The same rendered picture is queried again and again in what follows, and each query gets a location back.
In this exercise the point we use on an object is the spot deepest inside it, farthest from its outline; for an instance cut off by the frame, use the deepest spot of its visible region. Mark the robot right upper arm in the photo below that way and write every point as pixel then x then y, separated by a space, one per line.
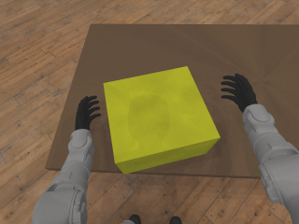
pixel 280 179

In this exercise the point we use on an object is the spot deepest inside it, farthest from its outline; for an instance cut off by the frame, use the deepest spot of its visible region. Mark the left robot hand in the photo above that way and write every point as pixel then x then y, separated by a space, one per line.
pixel 83 118

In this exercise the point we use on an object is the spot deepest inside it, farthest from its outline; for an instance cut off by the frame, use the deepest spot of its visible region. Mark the robot left foot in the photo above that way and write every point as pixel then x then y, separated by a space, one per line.
pixel 135 218

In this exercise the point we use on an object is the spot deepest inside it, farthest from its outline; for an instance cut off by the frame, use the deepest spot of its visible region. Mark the left robot forearm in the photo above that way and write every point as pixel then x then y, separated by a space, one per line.
pixel 77 166

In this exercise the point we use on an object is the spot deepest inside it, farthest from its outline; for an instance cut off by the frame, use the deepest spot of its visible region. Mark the table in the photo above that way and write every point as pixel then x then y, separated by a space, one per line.
pixel 267 55

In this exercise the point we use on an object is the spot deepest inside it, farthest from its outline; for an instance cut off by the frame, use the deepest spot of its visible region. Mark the carton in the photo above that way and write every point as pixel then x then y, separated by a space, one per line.
pixel 157 118

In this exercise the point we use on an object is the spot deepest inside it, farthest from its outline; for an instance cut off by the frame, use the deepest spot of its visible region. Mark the right robot forearm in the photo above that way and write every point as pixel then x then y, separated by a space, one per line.
pixel 263 136

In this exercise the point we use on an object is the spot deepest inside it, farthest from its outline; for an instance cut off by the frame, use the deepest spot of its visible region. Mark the robot left upper arm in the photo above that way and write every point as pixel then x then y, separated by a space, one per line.
pixel 61 207

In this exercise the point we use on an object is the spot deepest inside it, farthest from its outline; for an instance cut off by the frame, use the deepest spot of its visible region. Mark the right robot hand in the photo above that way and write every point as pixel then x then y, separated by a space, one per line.
pixel 243 92

